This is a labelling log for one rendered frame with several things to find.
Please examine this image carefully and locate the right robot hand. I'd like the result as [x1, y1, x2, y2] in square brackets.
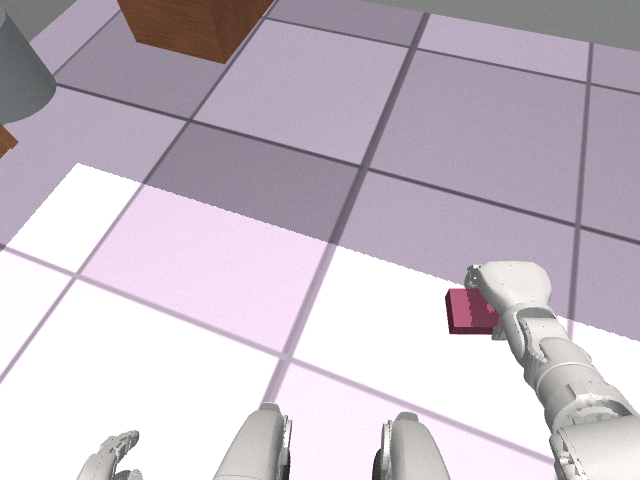
[464, 261, 552, 341]

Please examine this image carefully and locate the left robot hand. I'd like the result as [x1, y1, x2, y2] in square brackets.
[76, 430, 143, 480]

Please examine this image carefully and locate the right robot arm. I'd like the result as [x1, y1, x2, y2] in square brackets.
[501, 302, 640, 480]

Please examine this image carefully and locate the bookshelf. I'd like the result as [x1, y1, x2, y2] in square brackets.
[0, 124, 19, 158]

